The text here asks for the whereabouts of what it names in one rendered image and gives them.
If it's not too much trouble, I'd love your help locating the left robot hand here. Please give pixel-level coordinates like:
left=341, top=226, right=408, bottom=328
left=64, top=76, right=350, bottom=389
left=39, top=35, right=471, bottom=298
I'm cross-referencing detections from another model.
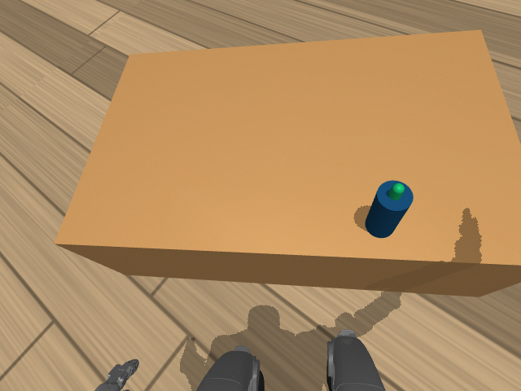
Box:
left=95, top=359, right=139, bottom=391

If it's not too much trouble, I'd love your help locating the bottle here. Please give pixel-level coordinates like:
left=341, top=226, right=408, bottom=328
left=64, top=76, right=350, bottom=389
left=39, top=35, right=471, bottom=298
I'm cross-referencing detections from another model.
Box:
left=365, top=180, right=414, bottom=238

